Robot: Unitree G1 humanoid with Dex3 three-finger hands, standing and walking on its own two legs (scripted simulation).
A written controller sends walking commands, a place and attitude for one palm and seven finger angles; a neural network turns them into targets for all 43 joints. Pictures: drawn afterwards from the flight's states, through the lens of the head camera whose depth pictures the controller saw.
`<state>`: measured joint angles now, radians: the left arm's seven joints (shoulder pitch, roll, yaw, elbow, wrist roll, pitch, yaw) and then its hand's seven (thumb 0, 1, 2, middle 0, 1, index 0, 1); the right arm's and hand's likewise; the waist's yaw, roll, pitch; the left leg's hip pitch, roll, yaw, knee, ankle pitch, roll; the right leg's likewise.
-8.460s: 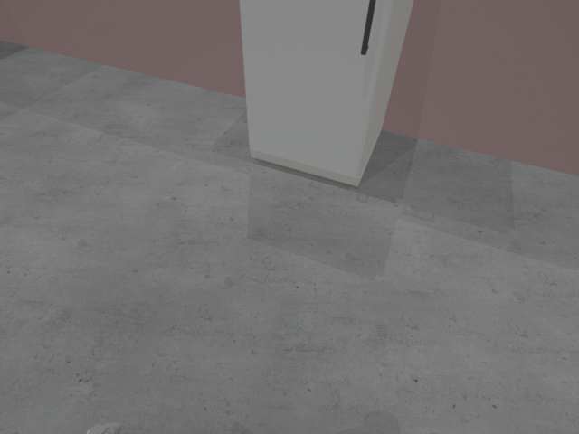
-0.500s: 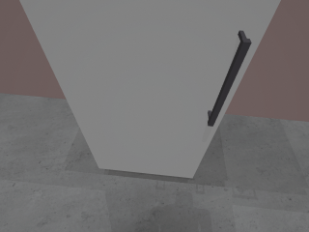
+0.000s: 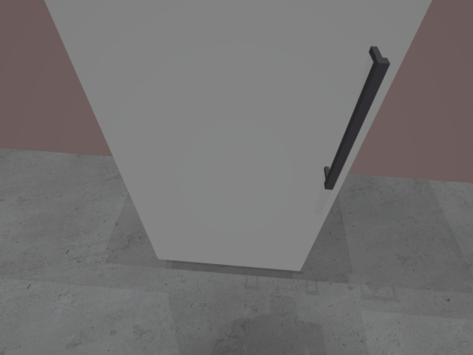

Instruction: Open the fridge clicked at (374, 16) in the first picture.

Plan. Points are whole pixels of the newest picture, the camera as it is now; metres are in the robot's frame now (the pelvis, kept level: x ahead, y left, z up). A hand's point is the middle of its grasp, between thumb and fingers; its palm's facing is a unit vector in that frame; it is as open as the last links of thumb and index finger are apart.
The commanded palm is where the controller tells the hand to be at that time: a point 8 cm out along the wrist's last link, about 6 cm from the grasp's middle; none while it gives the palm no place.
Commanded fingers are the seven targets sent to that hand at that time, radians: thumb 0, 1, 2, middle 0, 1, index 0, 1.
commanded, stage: come to a stop and stand still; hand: right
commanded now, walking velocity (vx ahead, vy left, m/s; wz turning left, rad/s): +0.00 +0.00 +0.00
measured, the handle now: (347, 130) +0.52 -0.19 +0.10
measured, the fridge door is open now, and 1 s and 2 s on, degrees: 0 0 0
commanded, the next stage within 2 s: look again from close up in 0.10 s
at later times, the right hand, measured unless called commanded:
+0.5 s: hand out of the picture +0.01 -0.18 -0.17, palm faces +0.03 +0.98 -0.21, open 7.4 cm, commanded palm none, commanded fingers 0.00 -0.90 -0.90 0.20 0.30 0.20 0.30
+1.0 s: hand out of the picture +0.01 -0.19 -0.17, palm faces +0.02 +0.97 -0.22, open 7.4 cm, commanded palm +0.08 -0.23 -0.07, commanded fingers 0.00 -0.88 -0.89 0.20 0.31 0.20 0.31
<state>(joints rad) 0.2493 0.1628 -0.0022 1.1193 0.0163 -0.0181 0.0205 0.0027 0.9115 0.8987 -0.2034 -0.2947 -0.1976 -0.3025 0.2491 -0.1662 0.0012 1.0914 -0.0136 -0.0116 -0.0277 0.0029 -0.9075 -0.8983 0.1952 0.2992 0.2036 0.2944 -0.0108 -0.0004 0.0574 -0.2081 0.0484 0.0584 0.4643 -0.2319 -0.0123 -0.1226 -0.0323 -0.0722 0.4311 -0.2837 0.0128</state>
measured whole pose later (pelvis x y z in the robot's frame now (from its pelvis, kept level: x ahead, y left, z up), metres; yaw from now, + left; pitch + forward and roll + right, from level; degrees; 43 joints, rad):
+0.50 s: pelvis -0.01 +0.00 +0.00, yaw +0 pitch -1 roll -1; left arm 0.26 0.17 0.00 1.12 0.02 -0.02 0.02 0.00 0.91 0.90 -0.20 -0.29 -0.20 -0.30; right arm 0.24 -0.18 -0.01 1.09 -0.01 -0.01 -0.02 0.00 -0.90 -0.90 0.20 0.30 0.20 0.29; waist -0.01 0.00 0.06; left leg -0.22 0.05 0.06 0.45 -0.21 -0.01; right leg -0.13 -0.03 -0.07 0.42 -0.26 0.01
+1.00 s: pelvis -0.01 +0.00 +0.00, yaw +0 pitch -1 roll +0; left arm 0.23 0.19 0.00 1.12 0.02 -0.02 0.02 0.00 0.91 0.90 -0.20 -0.29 -0.20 -0.30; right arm 0.23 -0.20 -0.01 1.09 -0.01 -0.02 -0.02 0.00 -0.90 -0.90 0.20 0.30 0.20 0.29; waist -0.01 0.01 0.06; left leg -0.21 0.04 0.06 0.44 -0.20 -0.01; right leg -0.13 -0.03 -0.07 0.40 -0.25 0.02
